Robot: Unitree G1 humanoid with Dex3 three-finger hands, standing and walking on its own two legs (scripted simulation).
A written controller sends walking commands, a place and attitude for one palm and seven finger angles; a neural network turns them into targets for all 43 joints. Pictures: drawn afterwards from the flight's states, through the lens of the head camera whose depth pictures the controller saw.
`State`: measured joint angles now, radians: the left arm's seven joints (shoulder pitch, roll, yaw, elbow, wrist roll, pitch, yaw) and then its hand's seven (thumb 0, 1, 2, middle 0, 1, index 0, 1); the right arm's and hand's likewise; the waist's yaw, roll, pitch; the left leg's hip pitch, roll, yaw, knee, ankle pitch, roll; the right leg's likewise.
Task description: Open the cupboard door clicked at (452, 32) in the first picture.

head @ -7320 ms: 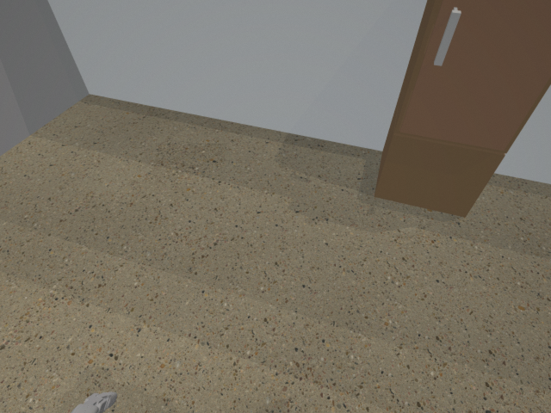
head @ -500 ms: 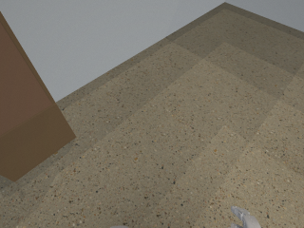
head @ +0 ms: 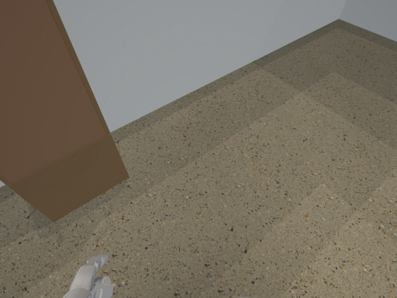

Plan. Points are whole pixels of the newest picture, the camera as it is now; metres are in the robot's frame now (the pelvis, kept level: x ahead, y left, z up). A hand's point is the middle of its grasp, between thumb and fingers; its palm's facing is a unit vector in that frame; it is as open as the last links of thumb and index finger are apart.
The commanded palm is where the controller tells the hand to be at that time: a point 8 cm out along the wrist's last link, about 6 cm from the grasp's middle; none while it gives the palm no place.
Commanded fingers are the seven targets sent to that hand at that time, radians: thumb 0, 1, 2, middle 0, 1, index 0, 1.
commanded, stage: turn to face it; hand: left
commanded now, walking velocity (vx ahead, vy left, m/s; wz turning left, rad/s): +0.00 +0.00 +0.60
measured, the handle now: out of the picture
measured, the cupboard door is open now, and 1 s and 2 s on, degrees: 0 0 0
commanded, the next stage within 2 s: take the last steps up to it in 1.10 s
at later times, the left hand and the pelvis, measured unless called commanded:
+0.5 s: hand out of the picture -0.07 +0.20 -0.17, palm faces +0.36 -0.89 -0.28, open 7.4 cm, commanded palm none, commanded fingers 0.00 0.90 0.90 -0.20 -0.30 -0.20 -0.30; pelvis -0.04 -0.01 +0.00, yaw +20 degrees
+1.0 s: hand out of the picture -0.09 +0.24 -0.15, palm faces +0.54 -0.80 -0.26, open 7.4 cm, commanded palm none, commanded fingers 0.00 0.90 0.90 -0.20 -0.30 -0.20 -0.30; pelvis -0.06 +0.01 +0.00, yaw +32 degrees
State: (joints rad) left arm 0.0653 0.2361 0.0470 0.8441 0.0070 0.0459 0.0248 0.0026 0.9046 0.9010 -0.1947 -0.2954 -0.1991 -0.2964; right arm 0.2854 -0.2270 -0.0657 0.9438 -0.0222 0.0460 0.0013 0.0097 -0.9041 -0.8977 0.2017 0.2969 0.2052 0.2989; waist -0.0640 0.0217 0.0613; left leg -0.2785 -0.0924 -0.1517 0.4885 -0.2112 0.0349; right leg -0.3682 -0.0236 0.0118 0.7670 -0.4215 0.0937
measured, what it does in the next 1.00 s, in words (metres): steps on the spot, turning left: right foot, then left foot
